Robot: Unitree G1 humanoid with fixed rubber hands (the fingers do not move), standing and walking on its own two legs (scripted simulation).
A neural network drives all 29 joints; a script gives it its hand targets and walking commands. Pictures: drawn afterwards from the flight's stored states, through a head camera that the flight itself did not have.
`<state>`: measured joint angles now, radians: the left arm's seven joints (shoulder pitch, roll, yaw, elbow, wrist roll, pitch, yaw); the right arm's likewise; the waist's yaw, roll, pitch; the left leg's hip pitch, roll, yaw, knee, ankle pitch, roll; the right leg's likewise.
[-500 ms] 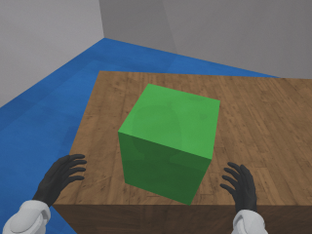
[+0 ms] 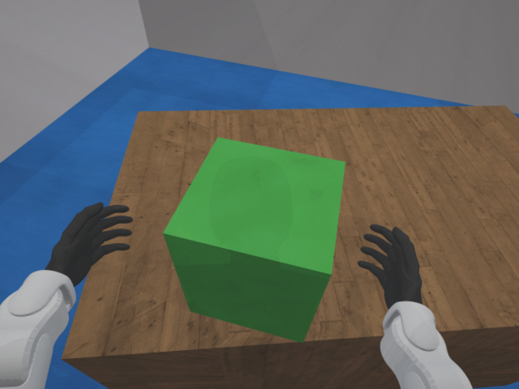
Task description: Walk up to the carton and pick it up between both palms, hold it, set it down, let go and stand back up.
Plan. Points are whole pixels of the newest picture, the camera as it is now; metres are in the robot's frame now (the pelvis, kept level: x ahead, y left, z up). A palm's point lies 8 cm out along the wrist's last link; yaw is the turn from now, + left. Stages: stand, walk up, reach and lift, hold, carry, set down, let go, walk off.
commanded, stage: reach and lift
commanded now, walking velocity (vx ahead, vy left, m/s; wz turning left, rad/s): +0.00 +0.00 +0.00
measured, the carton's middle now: (261, 242) +0.35 +0.00 +0.02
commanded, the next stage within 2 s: none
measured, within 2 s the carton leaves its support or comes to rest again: neither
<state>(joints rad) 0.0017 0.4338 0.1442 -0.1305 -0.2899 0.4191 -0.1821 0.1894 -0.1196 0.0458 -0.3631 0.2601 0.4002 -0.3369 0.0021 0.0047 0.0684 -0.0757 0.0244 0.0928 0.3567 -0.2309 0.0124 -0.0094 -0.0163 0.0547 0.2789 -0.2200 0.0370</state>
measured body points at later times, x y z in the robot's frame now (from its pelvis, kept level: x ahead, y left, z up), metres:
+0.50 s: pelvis -0.03 +0.01 +0.00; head -0.02 +0.03 +0.45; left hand +0.35 +0.24 +0.15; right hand +0.29 -0.19 +0.13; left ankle -0.02 +0.10 -0.75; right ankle -0.04 -0.15 -0.75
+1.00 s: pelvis -0.04 +0.01 +0.00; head -0.02 +0.04 +0.45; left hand +0.42 +0.21 +0.18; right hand +0.36 -0.19 +0.17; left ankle -0.02 +0.10 -0.75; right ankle -0.04 -0.15 -0.75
